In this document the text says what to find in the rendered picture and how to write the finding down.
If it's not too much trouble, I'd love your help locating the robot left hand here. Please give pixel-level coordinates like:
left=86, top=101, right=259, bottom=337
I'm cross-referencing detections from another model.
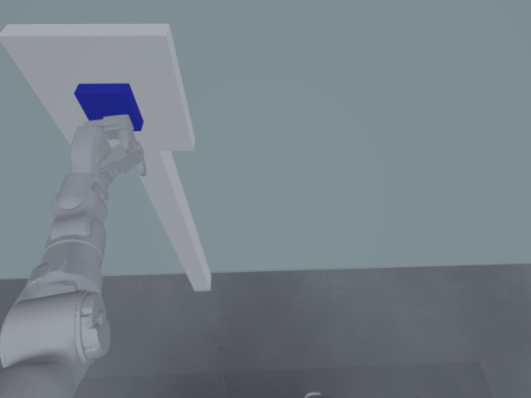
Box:
left=70, top=114, right=147, bottom=189

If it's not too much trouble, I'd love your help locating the robot left upper arm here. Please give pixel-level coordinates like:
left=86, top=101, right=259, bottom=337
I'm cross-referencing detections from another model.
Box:
left=0, top=289, right=111, bottom=398

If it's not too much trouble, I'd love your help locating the button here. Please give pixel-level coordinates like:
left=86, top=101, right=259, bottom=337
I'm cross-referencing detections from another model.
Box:
left=74, top=84, right=144, bottom=131

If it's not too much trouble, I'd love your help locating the panel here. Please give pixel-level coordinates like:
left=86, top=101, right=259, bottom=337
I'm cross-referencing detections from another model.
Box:
left=0, top=24, right=212, bottom=291

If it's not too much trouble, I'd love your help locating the robot left forearm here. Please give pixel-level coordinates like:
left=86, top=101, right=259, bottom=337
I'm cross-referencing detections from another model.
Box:
left=0, top=172, right=109, bottom=368

